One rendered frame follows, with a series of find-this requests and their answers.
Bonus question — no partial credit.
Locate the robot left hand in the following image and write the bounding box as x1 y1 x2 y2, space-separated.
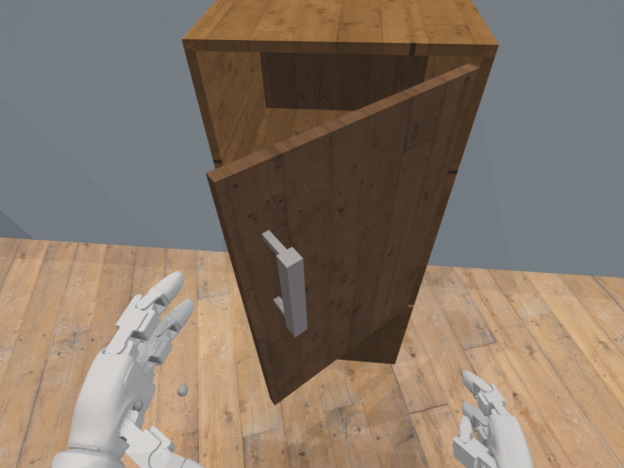
68 271 207 468

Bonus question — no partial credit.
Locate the cupboard door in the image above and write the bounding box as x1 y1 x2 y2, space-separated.
206 63 480 405

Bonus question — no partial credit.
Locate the handle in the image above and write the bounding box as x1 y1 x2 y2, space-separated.
261 230 307 337

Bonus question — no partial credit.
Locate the robot right hand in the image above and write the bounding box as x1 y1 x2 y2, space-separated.
453 370 534 468

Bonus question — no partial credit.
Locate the left robot forearm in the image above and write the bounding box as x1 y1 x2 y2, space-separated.
51 448 126 468

